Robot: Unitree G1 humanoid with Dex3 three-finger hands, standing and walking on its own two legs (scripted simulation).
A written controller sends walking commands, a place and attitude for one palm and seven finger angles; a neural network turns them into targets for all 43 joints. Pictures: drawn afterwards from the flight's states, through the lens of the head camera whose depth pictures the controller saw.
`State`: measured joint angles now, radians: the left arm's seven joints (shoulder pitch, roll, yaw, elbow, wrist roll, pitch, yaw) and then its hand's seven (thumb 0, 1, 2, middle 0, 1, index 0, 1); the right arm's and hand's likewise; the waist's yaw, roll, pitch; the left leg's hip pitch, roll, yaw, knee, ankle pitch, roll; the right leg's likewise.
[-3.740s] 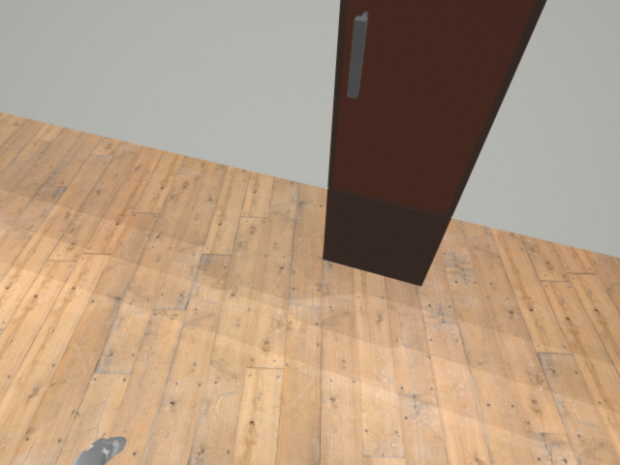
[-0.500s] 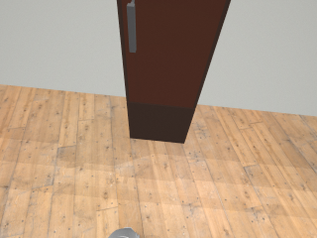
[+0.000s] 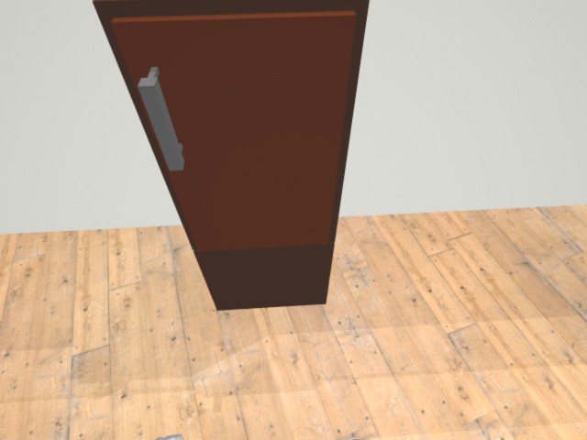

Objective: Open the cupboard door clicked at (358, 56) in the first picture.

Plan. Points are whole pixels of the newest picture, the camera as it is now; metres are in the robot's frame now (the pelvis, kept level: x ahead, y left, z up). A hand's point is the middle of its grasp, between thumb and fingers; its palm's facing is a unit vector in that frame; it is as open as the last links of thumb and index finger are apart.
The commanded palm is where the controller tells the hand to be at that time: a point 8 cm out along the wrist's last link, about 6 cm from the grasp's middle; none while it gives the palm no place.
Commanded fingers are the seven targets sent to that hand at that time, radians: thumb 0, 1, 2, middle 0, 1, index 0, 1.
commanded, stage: come to a stop and stand still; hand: left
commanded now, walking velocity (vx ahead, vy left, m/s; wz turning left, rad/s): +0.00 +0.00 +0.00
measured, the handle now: (166, 121) +0.60 +0.22 +0.10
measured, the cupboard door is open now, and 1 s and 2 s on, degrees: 0 0 0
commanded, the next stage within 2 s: none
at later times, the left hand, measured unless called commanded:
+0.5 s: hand out of the picture +0.08 +0.24 -0.19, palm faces +0.13 -0.97 -0.19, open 7.4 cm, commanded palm none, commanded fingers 0.00 0.90 0.90 -0.20 -0.30 -0.20 -0.30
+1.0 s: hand out of the picture -0.02 +0.21 -0.16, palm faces +0.05 -0.98 -0.22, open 7.4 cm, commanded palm none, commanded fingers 0.00 0.90 0.90 -0.20 -0.30 -0.20 -0.30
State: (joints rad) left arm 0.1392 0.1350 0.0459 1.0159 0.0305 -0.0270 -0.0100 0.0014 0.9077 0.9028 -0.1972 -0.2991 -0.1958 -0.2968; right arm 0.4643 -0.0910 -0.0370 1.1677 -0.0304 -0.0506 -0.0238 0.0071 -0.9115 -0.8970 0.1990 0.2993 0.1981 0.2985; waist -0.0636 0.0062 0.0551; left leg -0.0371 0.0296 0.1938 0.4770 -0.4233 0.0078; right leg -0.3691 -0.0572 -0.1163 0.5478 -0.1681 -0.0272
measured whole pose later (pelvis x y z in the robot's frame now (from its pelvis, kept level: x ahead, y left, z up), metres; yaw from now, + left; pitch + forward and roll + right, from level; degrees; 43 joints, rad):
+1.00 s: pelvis -0.02 +0.02 +0.02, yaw +0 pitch -1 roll +0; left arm 0.33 0.18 0.05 1.07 0.01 0.05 0.01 0.00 0.91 0.90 -0.20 -0.30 -0.20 -0.30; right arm 0.32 -0.18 -0.07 1.11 -0.04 0.04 -0.02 0.01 -0.91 -0.90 0.20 0.30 0.20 0.30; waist -0.03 0.00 -0.04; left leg -0.27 0.02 0.13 0.28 -0.05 0.03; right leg -0.13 -0.01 -0.08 0.52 -0.43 -0.01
